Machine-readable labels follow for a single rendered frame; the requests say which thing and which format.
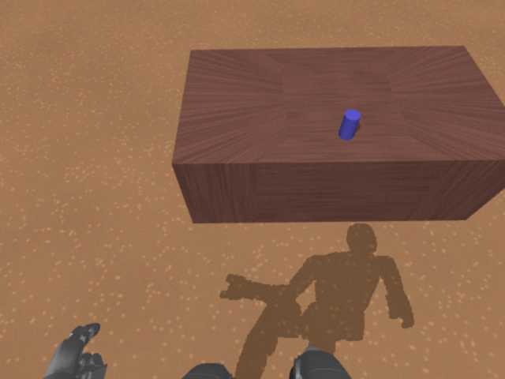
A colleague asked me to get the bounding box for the left robot hand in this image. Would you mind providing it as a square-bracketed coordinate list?
[45, 323, 107, 379]

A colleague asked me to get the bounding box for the can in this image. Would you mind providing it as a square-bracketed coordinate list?
[339, 110, 361, 141]

